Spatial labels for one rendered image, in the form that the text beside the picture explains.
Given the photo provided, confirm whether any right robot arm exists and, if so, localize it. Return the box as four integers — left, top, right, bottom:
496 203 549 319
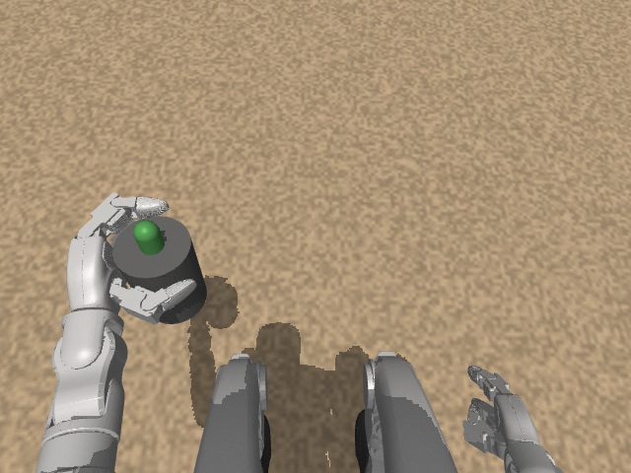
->
504 441 563 473

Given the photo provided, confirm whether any right robot hand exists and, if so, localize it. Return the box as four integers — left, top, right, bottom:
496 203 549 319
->
462 366 541 460

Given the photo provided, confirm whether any left robot arm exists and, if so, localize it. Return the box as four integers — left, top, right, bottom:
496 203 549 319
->
35 307 128 473

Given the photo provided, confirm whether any left robot hand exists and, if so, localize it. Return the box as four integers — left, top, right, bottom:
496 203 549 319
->
66 193 197 324

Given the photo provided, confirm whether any bottle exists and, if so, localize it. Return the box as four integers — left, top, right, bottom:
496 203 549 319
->
112 216 207 324

